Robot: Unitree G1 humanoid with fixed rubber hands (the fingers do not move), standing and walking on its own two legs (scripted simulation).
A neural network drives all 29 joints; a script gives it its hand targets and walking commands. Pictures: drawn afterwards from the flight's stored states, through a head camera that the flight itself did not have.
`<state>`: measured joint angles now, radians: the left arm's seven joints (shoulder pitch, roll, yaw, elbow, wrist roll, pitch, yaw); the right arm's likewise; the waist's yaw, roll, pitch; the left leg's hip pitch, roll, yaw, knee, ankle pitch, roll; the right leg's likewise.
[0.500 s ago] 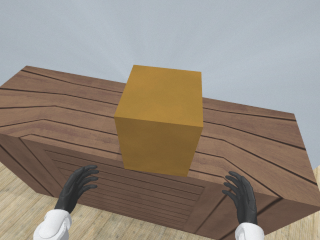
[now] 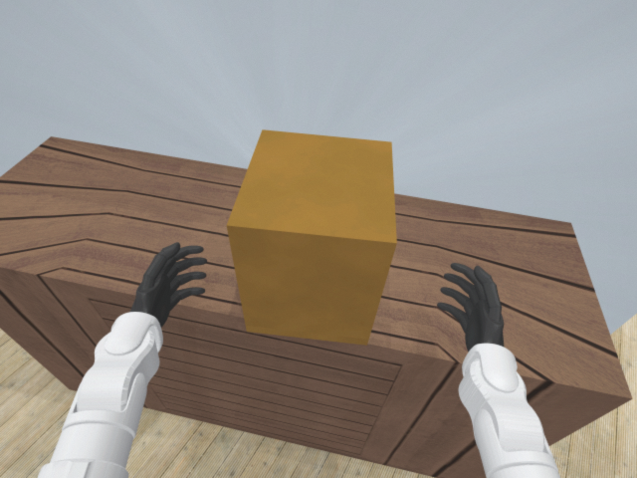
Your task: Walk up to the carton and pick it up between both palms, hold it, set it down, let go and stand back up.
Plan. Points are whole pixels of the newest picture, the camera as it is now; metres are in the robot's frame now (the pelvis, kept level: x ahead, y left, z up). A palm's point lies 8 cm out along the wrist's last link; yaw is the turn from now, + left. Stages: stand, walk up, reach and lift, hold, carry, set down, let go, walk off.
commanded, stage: reach and lift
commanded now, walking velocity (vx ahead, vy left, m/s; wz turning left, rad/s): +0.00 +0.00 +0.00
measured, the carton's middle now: (316, 240) +0.45 +0.04 +0.03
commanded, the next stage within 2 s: none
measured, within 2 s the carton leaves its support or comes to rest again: neither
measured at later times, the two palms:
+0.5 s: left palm (166, 227) +0.37 +0.23 +0.12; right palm (486, 265) +0.35 -0.17 +0.11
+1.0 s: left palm (169, 158) +0.42 +0.23 +0.19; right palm (486, 204) +0.41 -0.17 +0.16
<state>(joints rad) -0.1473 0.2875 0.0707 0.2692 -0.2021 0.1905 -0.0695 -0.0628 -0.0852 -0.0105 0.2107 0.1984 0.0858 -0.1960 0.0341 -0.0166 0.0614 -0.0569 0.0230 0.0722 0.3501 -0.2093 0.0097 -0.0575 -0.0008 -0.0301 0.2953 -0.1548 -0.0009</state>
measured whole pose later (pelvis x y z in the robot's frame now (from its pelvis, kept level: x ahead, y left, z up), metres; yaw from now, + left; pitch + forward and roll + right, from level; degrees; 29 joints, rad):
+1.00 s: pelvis +0.00 +0.00 +0.00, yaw +1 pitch +0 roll -1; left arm -0.89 0.41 0.11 0.73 -0.19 0.46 -0.05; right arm -0.77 -0.20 -0.03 0.63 0.32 0.35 -0.23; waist -0.04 -0.02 -0.01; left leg -0.18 0.03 0.04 0.38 -0.21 0.01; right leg -0.15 0.00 -0.06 0.29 -0.14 0.00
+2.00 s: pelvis -0.01 -0.01 -0.02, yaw +3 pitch +15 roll -1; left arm -1.05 0.34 -0.07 1.53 -0.26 -0.26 -0.04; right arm -0.91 -0.11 0.00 1.23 0.28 -0.14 -0.20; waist -0.09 -0.04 -0.19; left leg -0.57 0.02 0.01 0.55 -0.23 0.00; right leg -0.55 -0.01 -0.09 0.48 -0.20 -0.01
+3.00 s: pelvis +0.02 +0.00 +0.00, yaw +1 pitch +1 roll -1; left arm -0.83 0.00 0.55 0.97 0.43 -0.06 -0.10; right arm -0.68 0.23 -0.66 0.85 -0.47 -0.22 -0.12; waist 0.01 -0.05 0.05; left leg -0.16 0.02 0.05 0.35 -0.22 0.01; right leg -0.13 -0.01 -0.05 0.25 -0.15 0.02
